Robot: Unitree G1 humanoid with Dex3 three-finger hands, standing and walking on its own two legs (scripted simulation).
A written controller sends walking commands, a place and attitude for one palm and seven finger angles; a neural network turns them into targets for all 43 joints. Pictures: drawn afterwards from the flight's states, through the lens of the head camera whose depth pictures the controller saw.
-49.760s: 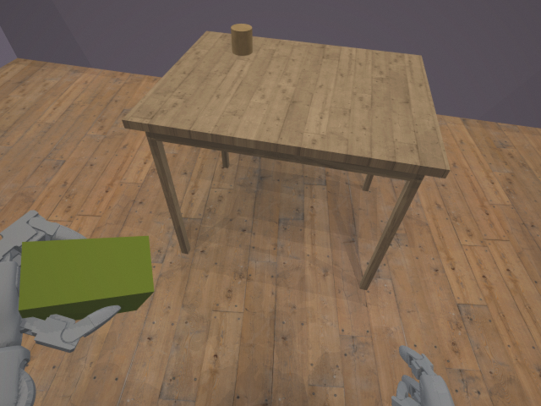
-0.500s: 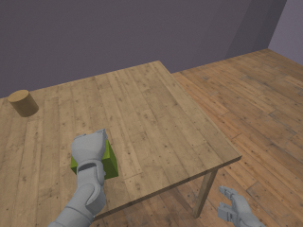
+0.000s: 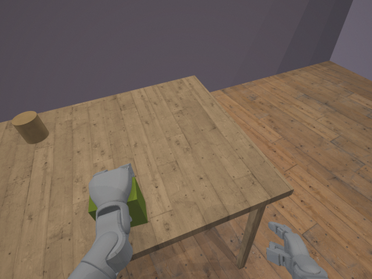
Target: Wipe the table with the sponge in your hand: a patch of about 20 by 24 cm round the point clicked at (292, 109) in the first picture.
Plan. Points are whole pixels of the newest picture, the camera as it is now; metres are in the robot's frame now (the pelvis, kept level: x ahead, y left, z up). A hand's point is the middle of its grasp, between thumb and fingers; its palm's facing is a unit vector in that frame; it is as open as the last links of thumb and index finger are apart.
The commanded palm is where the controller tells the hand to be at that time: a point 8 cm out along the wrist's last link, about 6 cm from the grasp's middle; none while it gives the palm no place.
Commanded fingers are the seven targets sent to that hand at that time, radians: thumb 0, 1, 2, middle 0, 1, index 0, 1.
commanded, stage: slide across to the third lane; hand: left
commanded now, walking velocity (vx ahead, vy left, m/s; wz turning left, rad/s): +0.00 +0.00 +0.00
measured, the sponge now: (122, 209) +0.28 +0.21 -0.02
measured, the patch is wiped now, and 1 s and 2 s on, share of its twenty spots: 0.65 0.75 0.90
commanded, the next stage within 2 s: wipe forward along the third lane in 0.54 s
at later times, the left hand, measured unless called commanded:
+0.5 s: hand (134, 192) +0.30 +0.17 +0.03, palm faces -0.02 -0.09 -1.00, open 10.0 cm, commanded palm +0.27 +0.13 +0.08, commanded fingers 0.00 0.10 1.30 -1.20 -1.60 -1.20 -1.60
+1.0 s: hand (145, 185) +0.32 +0.15 +0.03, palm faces -0.05 -0.09 -1.00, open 10.0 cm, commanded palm +0.30 +0.15 +0.07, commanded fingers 0.00 0.10 1.30 -1.20 -1.60 -1.20 -1.60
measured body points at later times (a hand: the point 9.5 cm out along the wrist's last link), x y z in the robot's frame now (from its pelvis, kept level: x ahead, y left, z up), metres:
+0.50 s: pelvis -0.01 -0.01 +0.00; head -0.03 -0.05 +0.45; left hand +0.29 +0.17 +0.09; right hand +0.23 -0.20 -0.09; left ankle -0.03 +0.08 -0.73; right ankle +0.01 -0.08 -0.73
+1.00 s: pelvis -0.02 -0.02 +0.00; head -0.04 -0.05 +0.45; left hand +0.32 +0.15 +0.09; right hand +0.20 -0.23 -0.10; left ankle -0.03 +0.08 -0.73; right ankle +0.01 -0.08 -0.73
